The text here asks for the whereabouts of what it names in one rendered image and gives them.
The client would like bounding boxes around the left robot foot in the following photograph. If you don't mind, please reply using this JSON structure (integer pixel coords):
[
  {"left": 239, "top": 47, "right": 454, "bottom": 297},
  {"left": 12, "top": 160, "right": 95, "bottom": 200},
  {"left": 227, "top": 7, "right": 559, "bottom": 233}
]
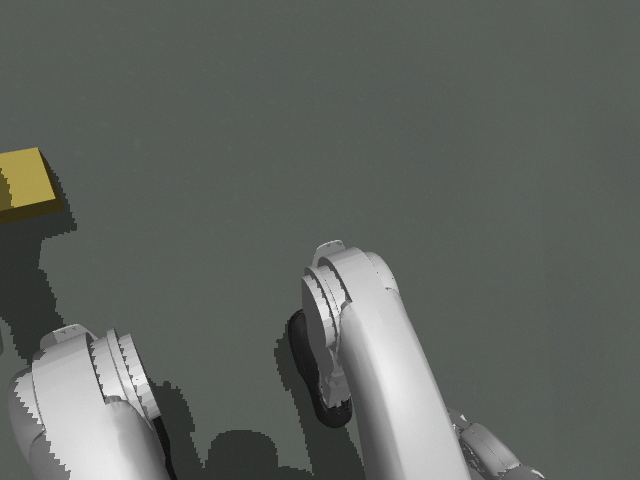
[{"left": 153, "top": 416, "right": 178, "bottom": 480}]

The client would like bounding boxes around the carton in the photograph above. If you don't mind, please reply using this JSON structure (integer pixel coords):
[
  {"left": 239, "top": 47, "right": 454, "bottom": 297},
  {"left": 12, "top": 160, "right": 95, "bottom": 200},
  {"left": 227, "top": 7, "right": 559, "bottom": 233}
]
[{"left": 0, "top": 147, "right": 65, "bottom": 225}]

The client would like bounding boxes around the right robot hand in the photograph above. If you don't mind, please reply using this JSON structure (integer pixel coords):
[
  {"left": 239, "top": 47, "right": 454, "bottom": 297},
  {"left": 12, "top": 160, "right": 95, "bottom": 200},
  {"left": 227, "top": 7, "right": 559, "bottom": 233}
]
[{"left": 446, "top": 407, "right": 522, "bottom": 480}]

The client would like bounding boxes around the right robot foot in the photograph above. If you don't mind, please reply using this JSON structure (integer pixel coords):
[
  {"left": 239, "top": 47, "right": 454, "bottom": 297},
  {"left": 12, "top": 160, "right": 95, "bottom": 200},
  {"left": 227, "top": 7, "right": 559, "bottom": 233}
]
[{"left": 288, "top": 309, "right": 352, "bottom": 428}]

